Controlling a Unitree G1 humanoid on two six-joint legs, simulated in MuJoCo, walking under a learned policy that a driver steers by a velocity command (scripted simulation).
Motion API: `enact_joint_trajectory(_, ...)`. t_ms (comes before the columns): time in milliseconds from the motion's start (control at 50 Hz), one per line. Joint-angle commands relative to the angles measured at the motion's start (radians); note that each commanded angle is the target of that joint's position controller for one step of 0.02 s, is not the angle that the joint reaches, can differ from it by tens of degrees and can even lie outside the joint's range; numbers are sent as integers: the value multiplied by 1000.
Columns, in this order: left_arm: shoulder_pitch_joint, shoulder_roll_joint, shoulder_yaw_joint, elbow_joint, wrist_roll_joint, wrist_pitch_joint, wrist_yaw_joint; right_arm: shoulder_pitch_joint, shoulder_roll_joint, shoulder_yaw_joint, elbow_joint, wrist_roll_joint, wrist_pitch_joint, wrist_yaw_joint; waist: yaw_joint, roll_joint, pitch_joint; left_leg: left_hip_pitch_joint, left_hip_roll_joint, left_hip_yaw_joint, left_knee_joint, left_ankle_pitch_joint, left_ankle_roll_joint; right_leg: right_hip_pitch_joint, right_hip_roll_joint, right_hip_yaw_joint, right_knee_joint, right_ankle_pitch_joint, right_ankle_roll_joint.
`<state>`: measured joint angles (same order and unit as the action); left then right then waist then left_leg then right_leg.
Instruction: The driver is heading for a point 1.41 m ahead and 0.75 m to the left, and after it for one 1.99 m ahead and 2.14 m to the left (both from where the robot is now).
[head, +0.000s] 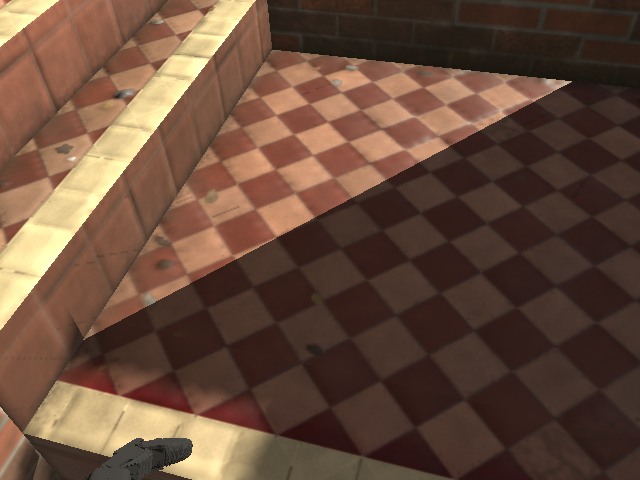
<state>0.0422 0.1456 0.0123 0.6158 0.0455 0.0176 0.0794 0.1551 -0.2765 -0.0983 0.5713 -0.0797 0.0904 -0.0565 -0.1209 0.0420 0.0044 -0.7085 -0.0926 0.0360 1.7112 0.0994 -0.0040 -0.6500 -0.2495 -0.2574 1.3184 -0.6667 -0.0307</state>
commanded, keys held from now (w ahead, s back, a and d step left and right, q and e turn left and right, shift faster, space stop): q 0.82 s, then no key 0.18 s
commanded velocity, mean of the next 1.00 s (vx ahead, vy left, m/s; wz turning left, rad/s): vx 0.00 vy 0.00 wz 0.56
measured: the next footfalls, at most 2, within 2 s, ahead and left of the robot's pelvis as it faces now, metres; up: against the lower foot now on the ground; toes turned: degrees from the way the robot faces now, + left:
left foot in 0.20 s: +0.02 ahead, +0.08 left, -0.20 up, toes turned +9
right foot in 0.86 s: -0.02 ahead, -0.25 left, -0.01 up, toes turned +37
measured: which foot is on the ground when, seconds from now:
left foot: up 0.00-0.18, down 0.20-0.90, up 0.92-1.00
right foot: down 0.00-0.18, up 0.20-0.84, down 0.86-1.00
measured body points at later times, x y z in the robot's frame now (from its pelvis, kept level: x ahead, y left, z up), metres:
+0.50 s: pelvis -0.06 +0.00 -0.09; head -0.07 +0.05 +0.36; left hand +0.09 +0.25 -0.18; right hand +0.12 -0.22 -0.17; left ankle -0.02 +0.08 -0.82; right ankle -0.05 -0.14 -0.51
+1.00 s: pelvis -0.11 -0.13 -0.04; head -0.08 -0.14 +0.41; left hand -0.05 +0.15 -0.10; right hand +0.14 -0.31 -0.16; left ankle -0.13 -0.02 -0.71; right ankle -0.06 -0.27 -0.63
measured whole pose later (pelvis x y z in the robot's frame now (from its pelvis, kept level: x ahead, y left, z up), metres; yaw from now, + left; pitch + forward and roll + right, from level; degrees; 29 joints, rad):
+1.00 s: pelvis -0.11 -0.13 -0.04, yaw +37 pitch +0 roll -5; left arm 0.09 0.05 -0.02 0.51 0.05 0.09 0.05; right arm 0.29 -0.33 -0.14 0.74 -0.04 0.06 -0.02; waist 0.03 0.15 0.02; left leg -0.56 -0.14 -0.26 1.06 -0.39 -0.04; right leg -0.55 0.04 -0.03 1.40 -0.95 -0.15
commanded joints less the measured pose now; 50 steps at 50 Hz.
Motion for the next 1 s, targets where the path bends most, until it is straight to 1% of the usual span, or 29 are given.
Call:
enact_joint_trajectory(20, -216, 63, 8, -143, 4, -52, -8, 250, -56, -19, 2, -7, 42, 7, -101, -139, -23, 133, 82, -4, -226, -15, 28, 5, -151, 256, -453, 27, -1)
enact_joint_trajectory(60, -165, 77, 13, -144, 18, -56, -1, 195, -25, -7, -27, -2, 30, 16, -59, -145, -19, 162, 145, 20, -597, -68, 68, 113, -166, 228, -439, 93, 15)
enact_joint_trajectory(140, -55, 55, 24, -171, -3, -40, 1, 173, -10, -7, -38, 14, 3, 24, 54, -130, -88, 352, 255, 65, -1101, -42, 150, 234, -225, 164, -364, 307, 11)
enact_joint_trajectory(160, -67, 33, 25, -174, -15, -35, 1, 247, 20, -2, -3, 16, -3, 27, 32, -68, -85, 452, 271, 69, -1237, 65, 158, 201, -212, 117, -268, 319, 14)
enact_joint_trajectory(180, -114, 26, 33, -172, -56, -18, 2, 347, 48, 5, 61, -3, -7, 30, -25, 83, -75, 572, 244, 84, -1333, 193, 178, 104, -161, 47, -51, 244, 21)
enact_joint_trajectory(200, -98, 1, 28, -153, -70, 17, -5, 385, 85, 20, 98, 0, -23, 39, -49, 247, 8, 507, 169, 115, -1427, 119, 179, 63, -32, -29, 308, -1, 14)
enact_joint_trajectory(220, -167, -65, 17, -220, -82, 41, -22, 355, 69, 38, 75, -19, -66, 44, 15, 301, 96, 431, 178, -108, -1166, 489, 183, -223, 83, 29, 769, -106, 64)
enact_joint_trajectory(240, -173, -98, 14, -273, -66, 33, -22, 258, -54, 23, -3, -41, -96, 48, 65, 232, -16, 477, 288, -419, -1191, 705, 237, -391, 124, 158, 1047, -74, 104)
enact_joint_trajectory(260, -157, -81, 8, -283, -41, 21, -19, 217, -221, -22, -59, -48, -108, 46, 68, 104, -126, 570, 392, -584, -1279, 349, 293, -501, 117, 236, 1125, 12, 118)
enact_joint_trajectory(280, -209, -65, 2, -276, -4, 5, -27, 167, -165, -15, -53, -4, -121, 36, 69, -69, -100, 540, 339, -517, -1184, 325, 253, -533, 120, 286, 1134, 292, 92)
enact_joint_trajectory(300, -255, -96, -12, -358, 12, -5, -25, 99, -276, -45, -46, -2, -125, 2, 70, 115, -156, 525, 468, -895, -1477, -300, 316, -596, 139, 303, 1126, 374, 102)
enact_joint_trajectory(320, -296, -16, 8, -347, 33, -10, -37, 68, -126, -11, -37, 25, -128, -16, 72, -44, -22, 488, 428, -898, -1535, -565, 297, -623, 127, 361, 1110, 545, 89)
enact_joint_trajectory(340, -237, 29, 26, -295, 20, -2, -47, 76, -49, 14, -6, 37, -126, -12, 85, -58, 16, 448, 353, -749, -1452, -666, 255, -586, 164, 329, 962, 602, 79)
enact_joint_trajectory(360, -166, 14, 21, -252, 12, 10, -53, 100, -30, 15, 11, 47, -126, -10, 82, -27, 27, 443, 293, -669, -1385, -648, 208, -546, 178, 301, 859, 613, 64)
enact_joint_trajectory(400, -99, -40, 5, -201, 8, 42, -50, 156, -40, -2, 45, 47, -133, -16, 52, -7, -42, 527, 242, -562, -1309, -533, 181, -510, 219, 257, 816, 609, 33)
enact_joint_trajectory(500, -120, -35, 1, -212, 15, 43, -23, 155, -48, -20, 83, 38, -134, -15, 8, 102, -128, 648, 229, -555, -1301, -373, 271, -520, 246, 273, 839, 478, 12)
enact_joint_trajectory(540, -132, -38, -5, -215, 17, 37, -14, 158, -45, -16, 99, 38, -141, -21, 7, 28, -79, 611, 238, -611, -1311, -417, 286, -538, 251, 289, 808, 438, 33)
enact_joint_trajectory(640, -45, -20, -3, -224, 14, 48, -3, 46, -94, -16, 84, 48, -156, -5, 63, 28, -69, 515, 214, -666, -1337, -469, 303, -507, 273, 321, 843, 379, 37)
enact_joint_trajectory(680, -56, -41, -6, -249, 7, 72, 1, 37, -104, -18, 88, 45, -144, 1, 66, 51, -84, 515, 202, -690, -1359, -498, 293, -505, 271, 367, 894, 313, 32)
enact_joint_trajectory(740, -95, -54, -19, -286, -1, 77, 0, 114, -98, -12, 106, 66, -132, -4, 56, -11, -93, 517, 182, -674, -1359, -420, 296, -443, 286, 351, 858, 253, 44)
enact_joint_trajectory(820, -77, -3, -8, -307, -8, 71, 1, 161, -123, -32, 106, 78, -134, -6, 55, 104, -84, 480, 204, -695, -1448, -407, 291, -301, 276, 356, 700, 144, 43)
enact_joint_trajectory(840, -82, 33, 8, -323, 17, 75, -9, 138, -132, -41, 91, 77, -134, -6, 74, 128, -91, 465, 193, -670, -1459, -377, 274, -234, 269, 360, 628, 119, 50)
enact_joint_trajectory(880, -26, -2, -20, -326, -12, 86, -31, 62, -161, -46, 79, 81, -107, -22, 169, 149, -139, 284, 162, -531, -1570, -432, 134, 195, 240, 445, -2, -249, -41)
enact_joint_trajectory(900, 72, 50, -8, -281, -12, 89, -39, 69, -166, -67, 68, 82, -93, -9, 194, 156, -124, 297, 59, -372, -1559, -411, 43, 341, 284, 405, -350, -392, -74)
enact_joint_trajectory(920, 171, 83, 11, -209, -25, 85, -33, 60, -158, -80, 62, 88, -82, 2, 235, 47, -27, 331, -47, -252, -1392, -343, -46, 399, 278, 360, -701, -233, -93)
enact_joint_trajectory(940, 86, 168, 45, -159, 4, 90, -14, 80, -126, -86, 37, 84, -52, 18, 205, -473, 12, 108, -152, -79, -1002, -471, -80, 354, 128, 544, -767, -55, -170)
enact_joint_trajectory(960, 69, 109, 37, -183, 22, 68, -23, -2, -185, -90, -11, 36, -47, 38, 308, -838, -28, 82, -65, -134, -430, -697, -50, 117, -43, 797, -743, 384, -314)
enact_joint_trajectory(980, 18, -14, 7, -134, 7, 46, -36, 103, -124, -64, 46, -3, -42, 56, 198, -596, -92, 77, -133, -271, -138, -665, -46, 92, 19, 671, -568, 391, -266)
enact_joint_trajectory(1000, -146, -42, -6, -153, -4, 32, -36, 205, -60, -32, 71, 23, -28, 71, 43, -424, -71, 85, -84, -316, -81, -537, -15, 28, 54, 520, -415, 369, -142)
